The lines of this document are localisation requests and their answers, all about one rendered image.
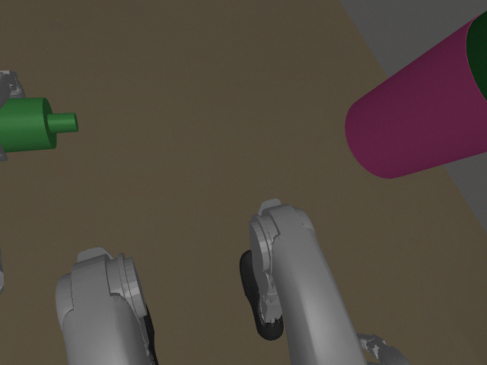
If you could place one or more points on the potted plant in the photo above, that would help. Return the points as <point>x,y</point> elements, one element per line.
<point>431,112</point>

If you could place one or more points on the left robot foot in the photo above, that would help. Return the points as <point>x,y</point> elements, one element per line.
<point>150,332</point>

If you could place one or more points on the left robot hand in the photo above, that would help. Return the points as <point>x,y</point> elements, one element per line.
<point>10,87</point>

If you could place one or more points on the right robot foot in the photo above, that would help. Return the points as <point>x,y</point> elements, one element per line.
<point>269,331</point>

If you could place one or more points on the bottle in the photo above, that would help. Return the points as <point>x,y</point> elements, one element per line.
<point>28,124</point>

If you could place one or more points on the right robot hand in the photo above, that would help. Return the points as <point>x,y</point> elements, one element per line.
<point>377,347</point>

